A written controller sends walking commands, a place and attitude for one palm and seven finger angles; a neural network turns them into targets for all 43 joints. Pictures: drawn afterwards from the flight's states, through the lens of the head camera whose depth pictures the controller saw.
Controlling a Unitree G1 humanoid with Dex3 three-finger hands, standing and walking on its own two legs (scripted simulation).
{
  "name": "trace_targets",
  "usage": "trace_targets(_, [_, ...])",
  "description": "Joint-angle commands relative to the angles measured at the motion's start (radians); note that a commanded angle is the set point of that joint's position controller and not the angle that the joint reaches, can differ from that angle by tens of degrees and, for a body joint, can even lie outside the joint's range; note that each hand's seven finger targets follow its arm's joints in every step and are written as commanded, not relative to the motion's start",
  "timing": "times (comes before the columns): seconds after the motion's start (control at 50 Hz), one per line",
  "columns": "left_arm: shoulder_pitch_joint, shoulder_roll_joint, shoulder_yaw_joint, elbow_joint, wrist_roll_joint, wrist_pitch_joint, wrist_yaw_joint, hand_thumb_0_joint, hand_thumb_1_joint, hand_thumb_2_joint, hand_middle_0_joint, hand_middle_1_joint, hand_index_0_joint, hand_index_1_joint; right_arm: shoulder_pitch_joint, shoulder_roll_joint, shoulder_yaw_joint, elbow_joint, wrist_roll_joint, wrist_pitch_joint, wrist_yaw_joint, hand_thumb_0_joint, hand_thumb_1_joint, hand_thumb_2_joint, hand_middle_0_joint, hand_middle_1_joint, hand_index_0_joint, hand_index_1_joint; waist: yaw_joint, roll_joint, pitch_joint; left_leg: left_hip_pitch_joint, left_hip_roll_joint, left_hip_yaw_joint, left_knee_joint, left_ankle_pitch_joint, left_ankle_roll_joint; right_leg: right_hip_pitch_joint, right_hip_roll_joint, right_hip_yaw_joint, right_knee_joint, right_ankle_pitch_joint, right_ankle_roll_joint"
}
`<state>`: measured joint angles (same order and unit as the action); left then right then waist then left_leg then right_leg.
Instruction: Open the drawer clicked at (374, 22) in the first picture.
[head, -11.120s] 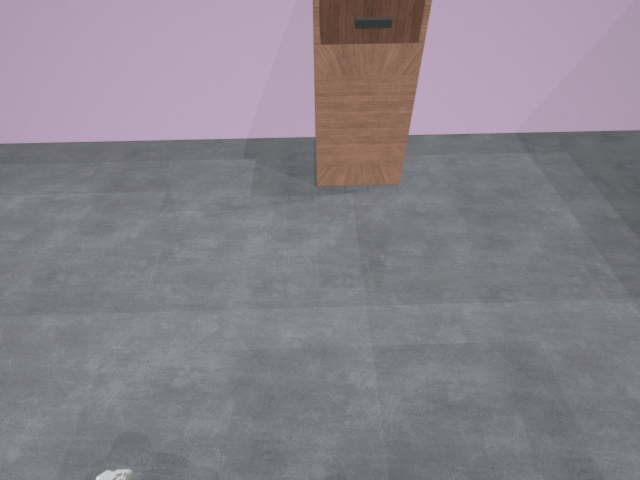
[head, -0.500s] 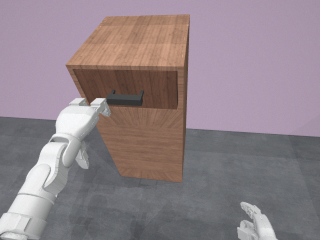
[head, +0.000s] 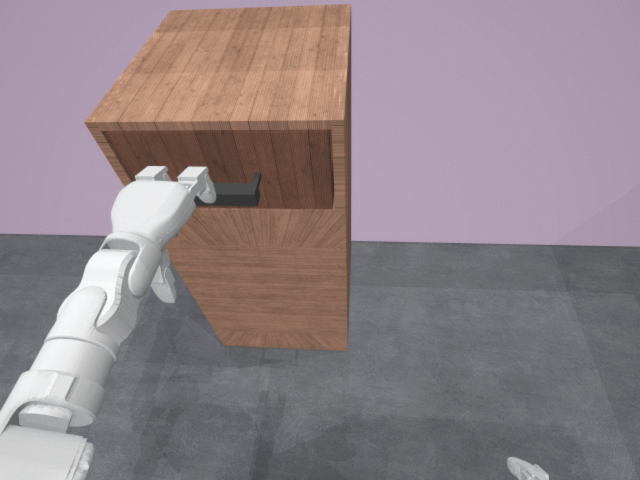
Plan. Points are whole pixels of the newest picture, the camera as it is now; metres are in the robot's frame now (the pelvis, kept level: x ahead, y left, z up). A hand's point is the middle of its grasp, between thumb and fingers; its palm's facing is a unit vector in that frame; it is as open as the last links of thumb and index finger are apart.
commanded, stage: move the hooked fingers above the handle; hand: left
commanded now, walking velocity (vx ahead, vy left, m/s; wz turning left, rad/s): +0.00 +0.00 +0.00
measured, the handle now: (223, 185) +0.57 +0.23 +0.01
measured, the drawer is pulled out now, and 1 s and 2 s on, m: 0.00 0.00 0.00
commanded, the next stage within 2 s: lower the fingers behind the handle in 1.90 s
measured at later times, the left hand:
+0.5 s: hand (192, 205) +0.45 +0.23 +0.08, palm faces -0.02 +0.01 -1.00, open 13.9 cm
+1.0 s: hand (212, 179) +0.52 +0.22 +0.07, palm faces -0.03 -0.02 -1.00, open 13.7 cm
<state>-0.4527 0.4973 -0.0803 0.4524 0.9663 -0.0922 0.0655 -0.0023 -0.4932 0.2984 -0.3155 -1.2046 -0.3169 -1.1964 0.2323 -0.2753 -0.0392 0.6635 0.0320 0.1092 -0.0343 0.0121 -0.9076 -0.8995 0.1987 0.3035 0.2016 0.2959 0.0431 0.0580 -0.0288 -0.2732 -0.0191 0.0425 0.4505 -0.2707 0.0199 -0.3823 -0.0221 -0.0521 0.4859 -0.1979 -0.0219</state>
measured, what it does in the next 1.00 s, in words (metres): stands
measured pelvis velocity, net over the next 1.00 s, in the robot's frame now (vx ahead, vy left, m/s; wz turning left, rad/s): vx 0.02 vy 0.01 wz -0.04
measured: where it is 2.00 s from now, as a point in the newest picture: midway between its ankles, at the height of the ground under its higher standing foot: outside the picture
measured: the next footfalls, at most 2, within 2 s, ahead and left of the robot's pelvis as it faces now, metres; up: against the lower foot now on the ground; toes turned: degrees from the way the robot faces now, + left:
none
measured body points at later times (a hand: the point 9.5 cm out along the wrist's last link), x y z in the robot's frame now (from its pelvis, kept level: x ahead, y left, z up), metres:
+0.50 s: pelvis +0.01 +0.01 -0.01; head +0.06 -0.01 +0.44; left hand +0.45 +0.23 +0.13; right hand +0.11 -0.25 -0.14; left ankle -0.03 +0.11 -0.74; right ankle +0.03 -0.11 -0.74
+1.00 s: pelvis +0.02 +0.01 -0.02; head +0.11 -0.01 +0.43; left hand +0.52 +0.22 +0.12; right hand +0.00 -0.27 -0.15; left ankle -0.03 +0.11 -0.74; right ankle +0.03 -0.11 -0.74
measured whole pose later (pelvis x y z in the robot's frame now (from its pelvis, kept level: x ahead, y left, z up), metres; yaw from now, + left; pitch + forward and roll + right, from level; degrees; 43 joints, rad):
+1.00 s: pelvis +0.02 +0.01 -0.02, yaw -2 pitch +16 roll +0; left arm -0.88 0.56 0.02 1.02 1.08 -0.10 0.18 0.00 -0.49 0.30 -0.33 -1.22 -0.34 -1.22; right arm 0.39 -0.28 -0.06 0.70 0.00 0.12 -0.03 0.01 -0.91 -0.90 0.20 0.30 0.20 0.30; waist -0.11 0.05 -0.10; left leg -0.54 0.01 0.07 0.61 -0.36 0.03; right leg -0.64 0.00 -0.02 0.59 -0.24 -0.01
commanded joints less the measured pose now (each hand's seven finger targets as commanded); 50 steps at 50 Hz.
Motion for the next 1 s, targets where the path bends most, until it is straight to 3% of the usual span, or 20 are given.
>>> trace_targets(0.0, [-0.436,0.240,0.133,-0.130,0.007,0.013,0.077,0.000,-0.500,0.300,-0.300,-1.200,-0.300,-1.200,-0.047,-0.108,-0.038,-0.126,-0.003,-0.038,-0.001,0.000,-0.900,-0.900,0.200,0.300,0.200,0.300,-0.003,-0.057,-0.329,-0.014,-0.021,-0.010,-0.034,0.296,0.011,0.257,0.024,0.039,-0.014,0.207,-0.022])
trace_targets(0.16, [-0.504,0.249,0.128,-0.032,0.026,0.027,0.070,0.000,-0.500,0.300,-0.300,-1.200,-0.300,-1.200,-0.017,-0.116,-0.039,-0.129,-0.006,-0.027,0.000,0.000,-0.900,-0.900,0.200,0.300,0.200,0.300,-0.008,-0.058,-0.366,-0.017,-0.016,-0.017,-0.016,0.350,0.009,0.253,0.029,0.033,0.010,0.245,-0.027])
trace_targets(0.2, [-0.542,0.196,0.076,0.001,0.030,0.025,0.067,0.000,-0.500,0.300,-0.300,-1.200,-0.300,-1.200,-0.008,-0.110,-0.038,-0.123,-0.005,-0.024,0.002,0.000,-0.900,-0.900,0.200,0.300,0.200,0.300,-0.030,-0.059,-0.331,-0.015,-0.013,-0.014,-0.004,0.345,0.011,0.205,0.030,0.028,0.014,0.244,-0.026])
trace_targets(0.26, [-0.585,0.225,0.098,0.016,0.038,0.008,0.071,0.000,-0.500,0.300,-0.300,-1.200,-0.300,-1.200,0.013,-0.115,-0.044,-0.122,-0.011,-0.022,0.001,0.000,-0.900,-0.900,0.200,0.300,0.200,0.300,-0.031,-0.062,-0.371,-0.009,-0.013,-0.021,0.011,0.370,0.012,0.206,0.034,0.030,0.024,0.252,-0.027])
trace_targets(0.34, [-0.671,0.191,0.064,0.070,0.050,-0.006,0.090,0.000,-0.500,0.300,-0.300,-1.200,-0.300,-1.200,0.041,-0.110,-0.047,-0.103,-0.014,-0.019,0.006,0.000,-0.900,-0.900,0.200,0.300,0.200,0.300,-0.055,-0.041,-0.363,-0.005,-0.009,-0.023,0.032,0.366,0.009,0.146,0.035,0.028,0.037,0.241,-0.026])
trace_targets(0.36, [-0.692,0.206,0.076,0.098,0.053,-0.008,0.096,0.000,-0.500,0.300,-0.300,-1.200,-0.300,-1.200,0.049,-0.113,-0.049,-0.098,-0.014,-0.020,0.005,0.000,-0.900,-0.900,0.200,0.300,0.200,0.300,-0.063,-0.066,-0.354,-0.023,-0.010,-0.030,0.035,0.355,0.010,0.141,0.037,0.026,0.037,0.228,-0.026])
trace_targets(0.44, [-0.764,0.260,0.110,0.173,0.074,-0.006,0.128,0.000,-0.500,0.300,-0.300,-1.200,-0.300,-1.200,0.080,-0.117,-0.049,-0.081,-0.021,-0.017,0.001,0.000,-0.900,-0.900,0.200,0.300,0.200,0.300,-0.071,-0.044,-0.399,-0.051,-0.013,-0.024,0.051,0.341,0.011,0.139,0.037,0.032,0.057,0.240,-0.026])
trace_targets(0.52, [-0.819,0.233,0.078,0.248,0.078,0.006,0.140,0.000,-0.500,0.300,-0.300,-1.200,-0.300,-1.200,0.110,-0.122,-0.053,-0.072,-0.023,-0.017,0.003,0.000,-0.900,-0.900,0.200,0.300,0.200,0.300,-0.095,-0.030,-0.409,-0.065,-0.013,-0.023,0.071,0.343,0.013,0.111,0.039,0.033,0.066,0.248,-0.024])
trace_targets(0.58, [-0.824,0.287,0.119,0.292,0.081,0.007,0.138,0.000,-0.500,0.300,-0.300,-1.200,-0.300,-1.200,0.138,-0.129,-0.056,-0.070,-0.027,-0.015,0.000,0.000,-0.900,-0.900,0.200,0.300,0.200,0.300,-0.091,-0.046,-0.471,-0.090,-0.015,-0.018,0.087,0.368,0.018,0.159,0.039,0.041,0.080,0.297,-0.021])
trace_targets(0.6, [-0.825,0.299,0.122,0.330,0.084,0.012,0.136,0.000,-0.500,0.300,-0.300,-1.200,-0.300,-1.200,0.142,-0.132,-0.054,-0.069,-0.025,-0.013,-0.003,0.000,-0.900,-0.900,0.200,0.300,0.200,0.300,-0.102,-0.063,-0.440,-0.119,-0.015,-0.014,0.089,0.345,0.020,0.150,0.039,0.042,0.078,0.295,-0.018])
trace_targets(0.66, [-0.879,0.240,0.065,0.366,0.085,0.011,0.128,0.000,-0.500,0.300,-0.300,-1.200,-0.300,-1.200,0.167,-0.136,-0.058,-0.059,-0.024,-0.016,-0.004,0.000,-0.900,-0.900,0.200,0.300,0.200,0.300,-0.135,-0.062,-0.411,-0.123,-0.009,-0.022,0.095,0.328,0.021,0.092,0.042,0.037,0.074,0.263,-0.018])
trace_targets(0.68, [-0.883,0.280,0.097,0.354,0.087,0.001,0.128,0.000,-0.500,0.300,-0.300,-1.200,-0.300,-1.200,0.183,-0.140,-0.061,-0.057,-0.026,-0.017,-0.005,0.000,-0.900,-0.900,0.200,0.300,0.200,0.300,-0.124,-0.045,-0.455,-0.115,-0.008,-0.020,0.104,0.345,0.022,0.107,0.043,0.043,0.082,0.280,-0.017])
trace_targets(0.72, [-0.933,0.273,0.082,0.338,0.092,-0.013,0.131,0.000,-0.500,0.300,-0.300,-1.200,-0.300,-1.200,0.200,-0.139,-0.065,-0.054,-0.030,-0.016,-0.006,0.000,-0.900,-0.900,0.200,0.300,0.200,0.300,-0.135,-0.013,-0.494,-0.097,-0.007,-0.025,0.118,0.378,0.019,0.090,0.043,0.043,0.094,0.292,-0.017])
trace_targets(0.76, [-0.928,0.305,0.116,0.380,0.096,-0.016,0.141,0.000,-0.500,0.300,-0.300,-1.200,-0.300,-1.200,0.218,-0.143,-0.066,-0.045,-0.033,-0.016,-0.006,0.000,-0.900,-0.900,0.200,0.300,0.200,0.300,-0.140,-0.043,-0.487,-0.121,-0.006,-0.026,0.128,0.381,0.022,0.092,0.048,0.043,0.095,0.297,-0.016])
trace_targets(0.78, [-0.941,0.315,0.115,0.392,0.096,-0.015,0.148,0.000,-0.500,0.300,-0.300,-1.200,-0.300,-1.200,0.224,-0.146,-0.064,-0.042,-0.033,-0.016,-0.005,0.000,-0.900,-0.900,0.200,0.300,0.200,0.300,-0.143,-0.024,-0.479,-0.139,-0.006,-0.024,0.127,0.361,0.022,0.082,0.047,0.046,0.098,0.291,-0.015])
trace_targets(0.82, [-0.942,0.366,0.152,0.412,0.105,-0.005,0.164,0.000,-0.500,0.300,-0.300,-1.200,-0.300,-1.200,0.233,-0.151,-0.063,-0.037,-0.034,-0.018,-0.006,0.000,-0.900,-0.900,0.200,0.300,0.200,0.300,-0.138,-0.017,-0.489,-0.167,-0.007,-0.017,0.131,0.352,0.022,0.091,0.047,0.048,0.105,0.300,-0.014])
trace_targets(0.86, [-0.931,0.412,0.191,0.403,0.111,-0.001,0.174,0.000,-0.500,0.300,-0.300,-1.200,-0.300,-1.200,0.236,-0.154,-0.063,-0.042,-0.040,-0.016,-0.005,0.000,-0.900,-0.900,0.200,0.300,0.200,0.300,-0.120,-0.012,-0.551,-0.171,-0.007,-0.013,0.138,0.387,0.023,0.138,0.047,0.051,0.116,0.334,-0.015])
trace_targets(0.88, [-0.930,0.407,0.182,0.384,0.113,0.000,0.176,0.000,-0.500,0.300,-0.300,-1.200,-0.300,-1.200,0.237,-0.151,-0.066,-0.047,-0.040,-0.015,-0.004,0.000,-0.900,-0.900,0.200,0.300,0.200,0.300,-0.117,0.011,-0.584,-0.159,-0.006,-0.011,0.142,0.420,0.023,0.152,0.044,0.054,0.122,0.366,-0.014])
trace_targets(0.92, [-0.851,0.415,0.204,0.396,0.110,0.010,0.173,0.000,-0.500,0.300,-0.300,-1.200,-0.300,-1.200,0.232,-0.149,-0.065,-0.051,-0.040,-0.011,0.002,0.000,-0.900,-0.900,0.200,0.300,0.200,0.300,-0.092,0.023,-0.572,-0.154,0.002,-0.007,0.138,0.463,0.019,0.160,0.045,0.048,0.123,0.384,-0.014])
trace_targets(0.98, [-0.812,0.392,0.192,0.376,0.092,0.011,0.165,0.000,-0.500,0.300,-0.300,-1.200,-0.300,-1.200,0.223,-0.154,-0.068,-0.057,-0.034,-0.003,0.004,0.000,-0.900,-0.900,0.200,0.300,0.200,0.300,-0.102,-0.033,-0.537,-0.168,0.004,-0.003,0.124,0.447,0.023,0.172,0.046,0.046,0.106,0.395,-0.009])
